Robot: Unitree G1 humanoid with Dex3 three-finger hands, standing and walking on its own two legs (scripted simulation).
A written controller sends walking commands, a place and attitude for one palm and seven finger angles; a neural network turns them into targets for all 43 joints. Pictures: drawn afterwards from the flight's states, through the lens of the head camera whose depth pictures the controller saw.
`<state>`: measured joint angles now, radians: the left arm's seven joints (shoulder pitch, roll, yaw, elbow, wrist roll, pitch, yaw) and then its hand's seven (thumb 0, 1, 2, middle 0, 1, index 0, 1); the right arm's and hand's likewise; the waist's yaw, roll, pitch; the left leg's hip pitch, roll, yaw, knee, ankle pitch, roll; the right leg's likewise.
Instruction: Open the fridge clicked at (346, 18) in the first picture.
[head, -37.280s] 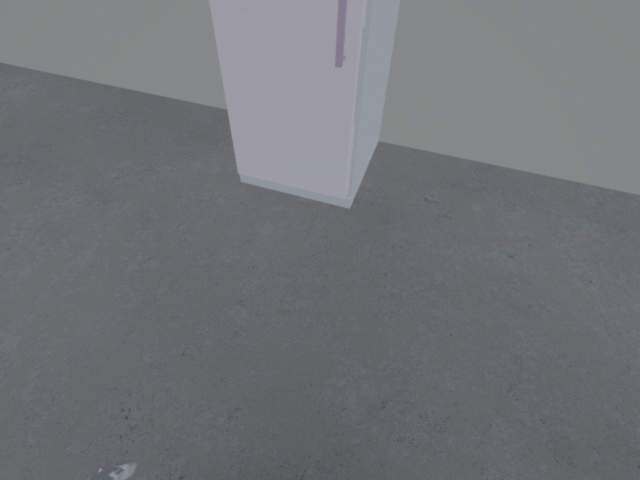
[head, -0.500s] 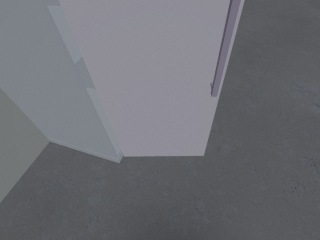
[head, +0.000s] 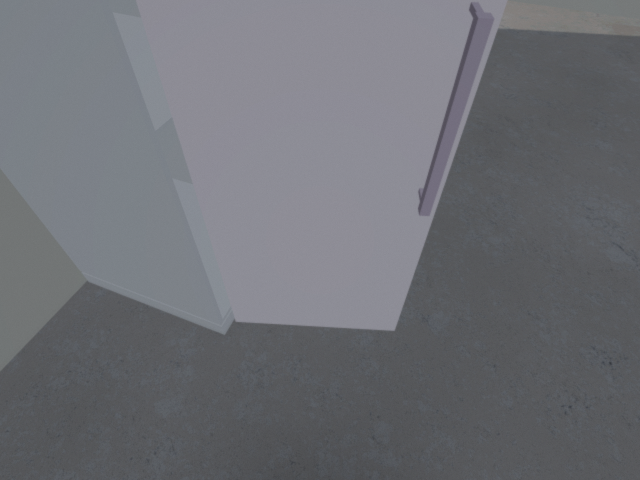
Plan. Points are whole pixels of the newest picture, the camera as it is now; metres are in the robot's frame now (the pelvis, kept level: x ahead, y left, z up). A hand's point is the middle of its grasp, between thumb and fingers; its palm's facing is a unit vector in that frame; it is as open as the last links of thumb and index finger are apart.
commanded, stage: let the arm hang, fingers relaxed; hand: right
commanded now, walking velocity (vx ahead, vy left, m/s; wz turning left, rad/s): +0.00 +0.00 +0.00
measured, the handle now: (445, 127) +0.64 -0.16 +0.11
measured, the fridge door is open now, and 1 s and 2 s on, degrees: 72 72 72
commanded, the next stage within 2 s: look to check the result in 0.16 s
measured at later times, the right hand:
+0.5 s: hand out of the picture +0.03 -0.17 -0.18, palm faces +0.00 +0.98 -0.19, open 7.3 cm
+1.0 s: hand out of the picture +0.05 -0.17 -0.18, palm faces -0.01 +0.98 -0.18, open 7.3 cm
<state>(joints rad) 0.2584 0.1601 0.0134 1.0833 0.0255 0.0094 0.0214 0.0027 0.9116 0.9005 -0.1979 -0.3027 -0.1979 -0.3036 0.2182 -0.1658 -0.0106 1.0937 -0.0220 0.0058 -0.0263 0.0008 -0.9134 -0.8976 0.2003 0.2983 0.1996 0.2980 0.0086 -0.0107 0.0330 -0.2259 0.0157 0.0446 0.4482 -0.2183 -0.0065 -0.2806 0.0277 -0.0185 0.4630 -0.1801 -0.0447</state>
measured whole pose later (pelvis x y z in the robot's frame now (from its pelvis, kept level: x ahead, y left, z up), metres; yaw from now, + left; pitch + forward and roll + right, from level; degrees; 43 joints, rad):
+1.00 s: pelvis +0.03 +0.00 +0.00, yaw +1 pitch -1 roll +0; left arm 0.23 0.16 0.00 1.14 0.02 0.00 0.03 0.00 0.91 0.90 -0.20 -0.30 -0.20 -0.30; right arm 0.23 -0.16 0.00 1.14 -0.02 0.00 -0.03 0.00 -0.91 -0.90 0.20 0.30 0.20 0.30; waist 0.01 0.01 0.05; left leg -0.13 0.02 0.03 0.38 -0.23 -0.01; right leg -0.18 0.03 -0.03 0.41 -0.21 -0.05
